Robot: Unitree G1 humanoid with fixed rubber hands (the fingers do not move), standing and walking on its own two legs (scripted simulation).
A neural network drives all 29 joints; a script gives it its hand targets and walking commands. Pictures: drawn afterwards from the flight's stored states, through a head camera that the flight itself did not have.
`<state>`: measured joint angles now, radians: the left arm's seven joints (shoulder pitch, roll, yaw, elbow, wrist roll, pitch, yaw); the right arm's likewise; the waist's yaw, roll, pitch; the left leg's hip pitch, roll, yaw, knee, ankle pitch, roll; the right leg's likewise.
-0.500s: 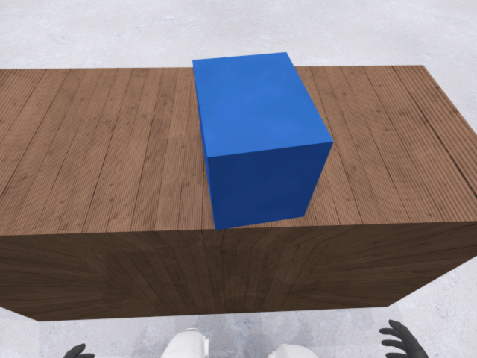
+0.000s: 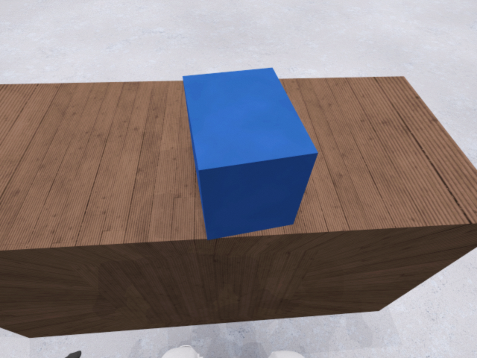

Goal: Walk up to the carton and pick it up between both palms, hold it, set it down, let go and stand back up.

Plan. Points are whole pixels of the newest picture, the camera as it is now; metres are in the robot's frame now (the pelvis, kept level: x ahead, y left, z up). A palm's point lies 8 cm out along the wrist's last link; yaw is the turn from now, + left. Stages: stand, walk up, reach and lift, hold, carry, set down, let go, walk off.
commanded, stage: walk up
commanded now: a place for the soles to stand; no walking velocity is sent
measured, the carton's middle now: (240, 153) +0.46 +0.00 +0.07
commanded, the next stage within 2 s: reach and lift in 0.98 s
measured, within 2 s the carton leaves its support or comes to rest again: neither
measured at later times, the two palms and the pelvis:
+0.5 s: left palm out of the picture +0.10 +0.28 -0.12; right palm out of the picture +0.10 -0.33 -0.12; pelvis +0.02 -0.02 -0.01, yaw +0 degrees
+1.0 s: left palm out of the picture +0.12 +0.27 -0.10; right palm out of the picture +0.13 -0.30 -0.10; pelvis +0.03 -0.02 +0.02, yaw +2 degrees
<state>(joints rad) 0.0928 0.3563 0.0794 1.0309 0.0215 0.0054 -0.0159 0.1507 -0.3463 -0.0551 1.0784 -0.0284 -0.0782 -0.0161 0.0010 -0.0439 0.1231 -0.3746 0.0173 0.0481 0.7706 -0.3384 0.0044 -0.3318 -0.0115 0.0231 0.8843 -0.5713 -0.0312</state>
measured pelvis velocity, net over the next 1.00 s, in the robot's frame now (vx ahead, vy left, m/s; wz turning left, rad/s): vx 0.03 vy -0.02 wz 0.03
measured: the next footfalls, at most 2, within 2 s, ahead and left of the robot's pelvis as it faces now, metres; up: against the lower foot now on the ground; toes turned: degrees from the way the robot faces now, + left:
none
